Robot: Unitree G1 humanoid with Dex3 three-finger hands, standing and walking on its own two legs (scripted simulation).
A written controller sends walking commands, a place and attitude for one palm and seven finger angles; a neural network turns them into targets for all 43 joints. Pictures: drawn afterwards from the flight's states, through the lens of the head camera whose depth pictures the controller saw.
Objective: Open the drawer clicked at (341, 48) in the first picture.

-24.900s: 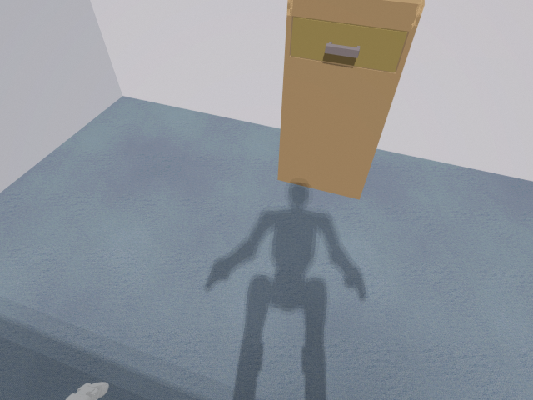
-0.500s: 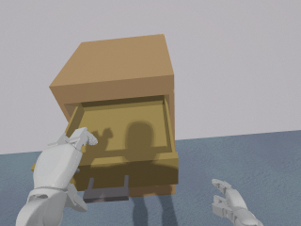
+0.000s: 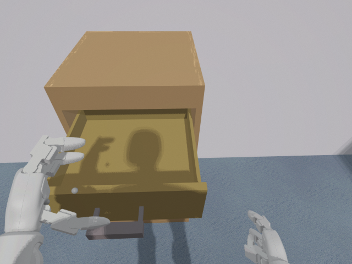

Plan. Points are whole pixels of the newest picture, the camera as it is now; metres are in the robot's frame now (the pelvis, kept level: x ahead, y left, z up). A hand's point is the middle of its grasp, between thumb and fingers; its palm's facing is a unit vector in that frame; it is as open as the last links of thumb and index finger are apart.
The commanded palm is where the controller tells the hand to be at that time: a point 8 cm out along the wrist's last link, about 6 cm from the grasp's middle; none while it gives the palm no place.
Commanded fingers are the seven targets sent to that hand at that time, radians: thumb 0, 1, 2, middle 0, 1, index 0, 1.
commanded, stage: draw the hand back to the body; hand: left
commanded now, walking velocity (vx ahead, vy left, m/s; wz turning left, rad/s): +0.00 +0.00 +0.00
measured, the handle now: (117, 220) +0.21 +0.17 -0.01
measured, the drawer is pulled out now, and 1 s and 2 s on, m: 0.29 0.29 0.29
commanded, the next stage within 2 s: step back with the hand held close in 0.74 s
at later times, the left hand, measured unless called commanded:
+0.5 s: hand (60, 176) +0.21 +0.23 +0.17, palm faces +0.39 -0.83 -0.40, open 8.9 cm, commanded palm +0.15 +0.27 +0.18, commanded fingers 0.00 0.87 0.88 -0.20 -0.32 -0.20 -0.32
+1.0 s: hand (59, 173) +0.21 +0.23 +0.17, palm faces +0.39 -0.80 -0.45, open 7.4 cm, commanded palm +0.14 +0.27 +0.18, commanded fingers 0.00 0.90 0.90 -0.20 -0.30 -0.20 -0.30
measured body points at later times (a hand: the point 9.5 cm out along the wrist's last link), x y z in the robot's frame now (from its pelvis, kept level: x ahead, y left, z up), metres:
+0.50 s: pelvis +0.02 -0.01 +0.00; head +0.00 -0.03 +0.45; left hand +0.18 +0.28 +0.19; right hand +0.22 -0.22 -0.08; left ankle +0.01 +0.10 -0.74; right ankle -0.02 -0.09 -0.74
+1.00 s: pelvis +0.01 -0.01 +0.00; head +0.02 -0.03 +0.45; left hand +0.18 +0.27 +0.20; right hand +0.21 -0.23 -0.09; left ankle +0.01 +0.10 -0.74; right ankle -0.02 -0.09 -0.74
